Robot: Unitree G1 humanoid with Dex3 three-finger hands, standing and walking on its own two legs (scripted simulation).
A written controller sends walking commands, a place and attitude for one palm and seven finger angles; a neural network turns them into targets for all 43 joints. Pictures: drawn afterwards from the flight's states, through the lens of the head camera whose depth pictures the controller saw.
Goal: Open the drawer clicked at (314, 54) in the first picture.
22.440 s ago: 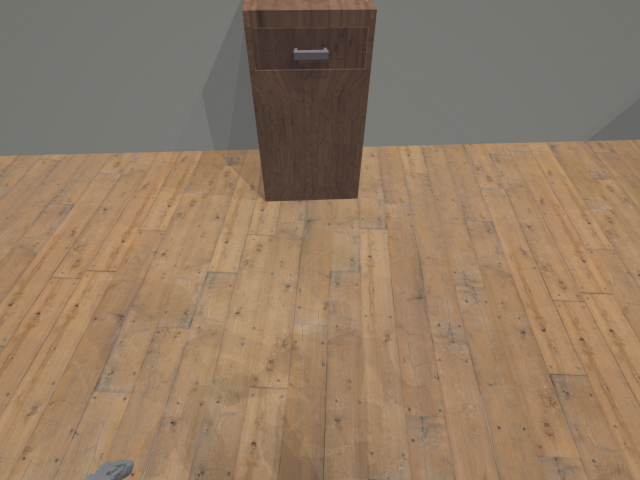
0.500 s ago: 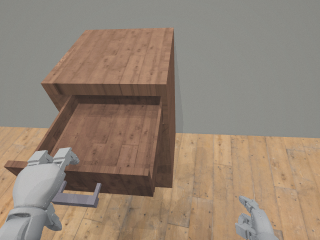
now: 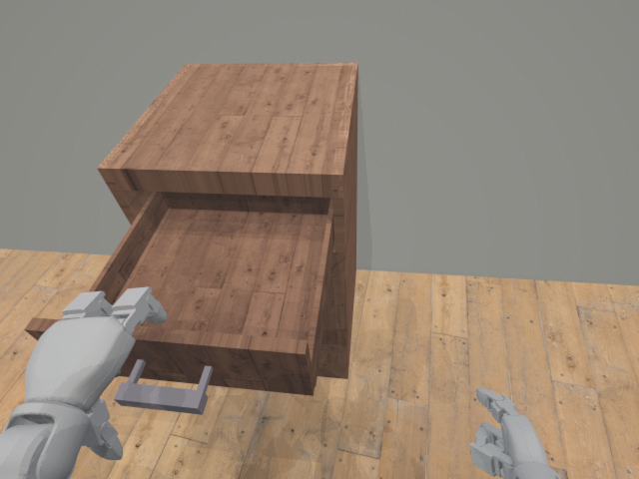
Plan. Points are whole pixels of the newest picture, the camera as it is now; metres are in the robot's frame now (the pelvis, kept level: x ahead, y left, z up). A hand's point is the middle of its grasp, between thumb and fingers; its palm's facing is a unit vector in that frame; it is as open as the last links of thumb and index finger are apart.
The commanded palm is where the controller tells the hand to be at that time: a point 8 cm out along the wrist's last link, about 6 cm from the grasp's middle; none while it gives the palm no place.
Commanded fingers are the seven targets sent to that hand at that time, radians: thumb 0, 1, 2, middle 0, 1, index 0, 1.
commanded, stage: draw the hand back to the body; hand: left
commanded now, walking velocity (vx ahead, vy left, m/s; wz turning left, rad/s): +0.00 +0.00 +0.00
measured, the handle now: (167, 383) +0.23 +0.27 -0.06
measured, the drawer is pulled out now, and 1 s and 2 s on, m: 0.30 0.30 0.30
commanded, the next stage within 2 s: step back with the hand held close in 1.54 s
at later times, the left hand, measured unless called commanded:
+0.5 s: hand (93, 371) +0.18 +0.27 +0.11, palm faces +0.04 -0.06 -1.00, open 13.8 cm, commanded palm +0.15 +0.27 +0.16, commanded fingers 0.00 -0.50 0.30 -0.30 -1.20 -0.30 -1.20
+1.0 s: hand (110, 330) +0.20 +0.23 +0.16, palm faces +0.40 -0.82 -0.41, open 11.6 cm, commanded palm +0.14 +0.27 +0.18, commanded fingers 0.00 0.34 0.66 -0.24 -0.66 -0.24 -0.66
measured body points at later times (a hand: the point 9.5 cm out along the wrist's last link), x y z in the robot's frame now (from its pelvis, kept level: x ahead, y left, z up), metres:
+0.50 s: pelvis +0.00 +0.01 +0.00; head +0.01 -0.02 +0.45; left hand +0.17 +0.27 +0.16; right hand +0.22 -0.20 -0.08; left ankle -0.05 +0.10 -0.73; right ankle +0.00 -0.12 -0.73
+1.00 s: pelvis +0.01 -0.01 +0.01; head +0.01 -0.03 +0.46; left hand +0.17 +0.27 +0.19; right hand +0.21 -0.22 -0.07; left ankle -0.05 +0.10 -0.73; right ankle +0.00 -0.12 -0.73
